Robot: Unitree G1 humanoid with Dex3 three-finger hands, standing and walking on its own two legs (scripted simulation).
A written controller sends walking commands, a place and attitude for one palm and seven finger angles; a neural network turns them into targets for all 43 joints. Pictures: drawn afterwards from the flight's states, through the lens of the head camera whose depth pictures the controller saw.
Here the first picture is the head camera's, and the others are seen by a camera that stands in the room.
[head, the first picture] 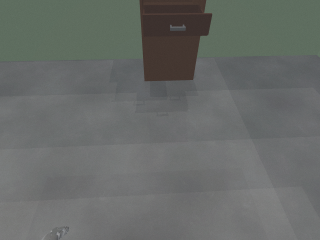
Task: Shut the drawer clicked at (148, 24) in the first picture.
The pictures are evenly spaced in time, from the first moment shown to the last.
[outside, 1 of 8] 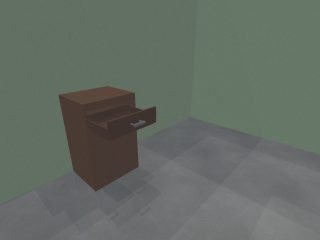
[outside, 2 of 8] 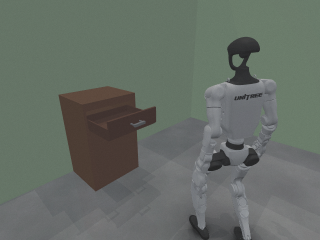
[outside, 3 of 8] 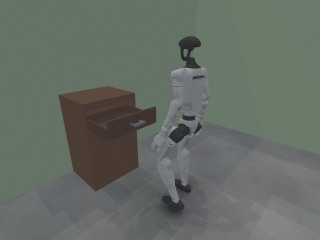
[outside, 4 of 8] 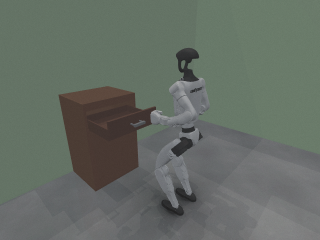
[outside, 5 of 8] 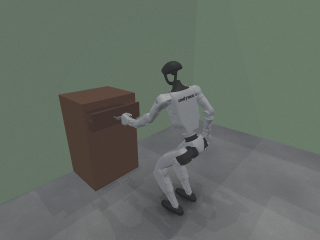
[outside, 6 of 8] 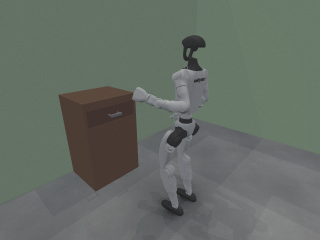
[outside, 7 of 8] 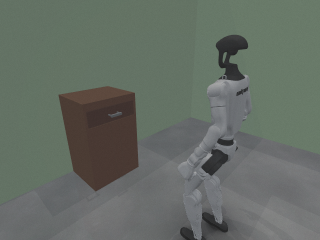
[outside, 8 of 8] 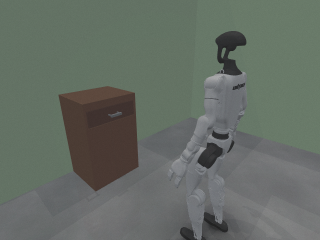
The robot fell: no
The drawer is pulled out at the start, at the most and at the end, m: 0.30 0.30 0.00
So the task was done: yes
